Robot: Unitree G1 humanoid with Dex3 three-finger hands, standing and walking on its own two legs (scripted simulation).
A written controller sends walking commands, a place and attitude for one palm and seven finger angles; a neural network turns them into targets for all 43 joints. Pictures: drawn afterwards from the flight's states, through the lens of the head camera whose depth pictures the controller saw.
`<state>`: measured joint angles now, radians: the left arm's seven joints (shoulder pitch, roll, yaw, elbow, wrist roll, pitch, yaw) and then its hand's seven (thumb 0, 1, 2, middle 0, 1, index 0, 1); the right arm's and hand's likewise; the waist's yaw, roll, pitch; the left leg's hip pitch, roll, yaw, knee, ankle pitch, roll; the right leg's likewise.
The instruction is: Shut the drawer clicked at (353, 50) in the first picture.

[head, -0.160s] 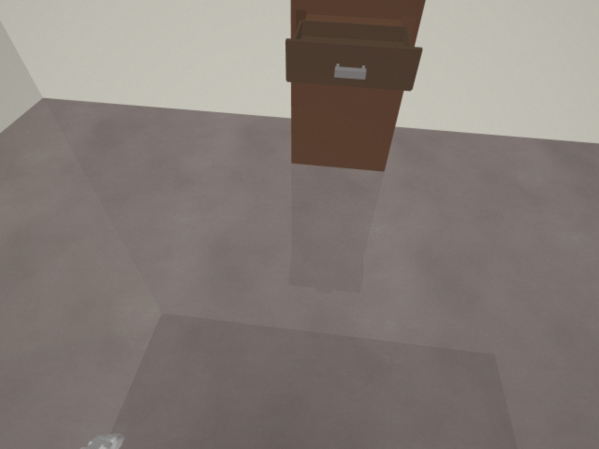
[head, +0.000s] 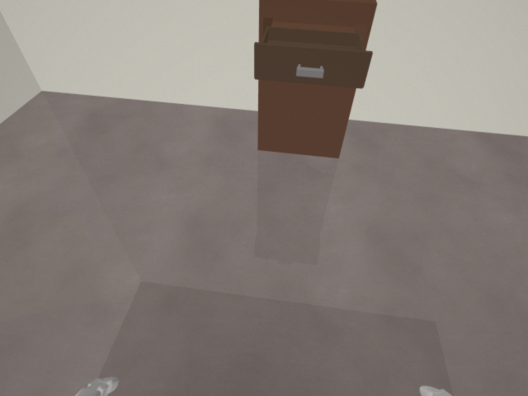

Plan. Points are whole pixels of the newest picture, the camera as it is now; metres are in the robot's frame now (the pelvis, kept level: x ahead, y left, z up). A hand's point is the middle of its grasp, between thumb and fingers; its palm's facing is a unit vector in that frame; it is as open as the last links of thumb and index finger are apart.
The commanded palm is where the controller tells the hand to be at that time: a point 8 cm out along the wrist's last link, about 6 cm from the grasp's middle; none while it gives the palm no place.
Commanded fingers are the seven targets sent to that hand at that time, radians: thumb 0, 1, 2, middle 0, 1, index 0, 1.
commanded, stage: stand and wait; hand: left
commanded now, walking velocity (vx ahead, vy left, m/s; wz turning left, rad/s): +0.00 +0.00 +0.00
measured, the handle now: (310, 69) +1.28 -0.11 -0.08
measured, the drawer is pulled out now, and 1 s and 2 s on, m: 0.30 0.30 0.30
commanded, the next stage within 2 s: look at it before walking up in 0.66 s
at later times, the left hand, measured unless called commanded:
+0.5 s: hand out of the picture +0.05 +0.24 -0.15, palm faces -0.02 -0.94 -0.33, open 7.4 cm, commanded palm none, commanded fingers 0.00 0.90 0.90 -0.20 -0.30 -0.20 -0.30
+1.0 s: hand out of the picture +0.06 +0.23 -0.15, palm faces -0.03 -0.95 -0.32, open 7.4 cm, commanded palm none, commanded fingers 0.00 0.90 0.90 -0.20 -0.30 -0.20 -0.30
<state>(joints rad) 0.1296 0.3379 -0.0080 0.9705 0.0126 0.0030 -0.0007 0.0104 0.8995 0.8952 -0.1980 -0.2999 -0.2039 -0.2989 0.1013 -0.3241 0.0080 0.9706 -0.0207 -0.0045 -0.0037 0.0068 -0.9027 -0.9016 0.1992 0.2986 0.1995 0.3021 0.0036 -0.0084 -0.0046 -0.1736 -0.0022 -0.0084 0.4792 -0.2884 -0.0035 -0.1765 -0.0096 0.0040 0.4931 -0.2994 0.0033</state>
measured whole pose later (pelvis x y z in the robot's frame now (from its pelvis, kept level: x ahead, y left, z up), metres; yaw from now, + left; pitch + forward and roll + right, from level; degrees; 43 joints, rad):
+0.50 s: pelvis -0.01 -0.01 +0.01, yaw +0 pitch -1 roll +0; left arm 0.17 0.34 0.00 1.07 0.01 0.01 -0.01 0.01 0.90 0.90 -0.20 -0.30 -0.20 -0.30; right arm 0.14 -0.33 0.01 1.08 -0.02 0.00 0.00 0.01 -0.90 -0.90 0.20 0.30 0.20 0.30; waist 0.01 0.00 0.03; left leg -0.16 0.01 -0.01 0.41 -0.23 -0.01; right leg -0.16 0.00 0.00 0.42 -0.24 0.00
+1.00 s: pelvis -0.02 -0.01 +0.01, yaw +0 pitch -1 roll +0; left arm 0.15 0.33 0.00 1.08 0.01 0.00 -0.01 0.01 0.90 0.90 -0.20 -0.30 -0.20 -0.30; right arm 0.14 -0.32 0.01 1.10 -0.01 -0.01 0.00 0.01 -0.90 -0.90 0.20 0.30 0.20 0.30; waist 0.00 -0.01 0.02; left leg -0.15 0.02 -0.01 0.38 -0.21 -0.02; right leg -0.15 0.01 0.01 0.39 -0.22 -0.01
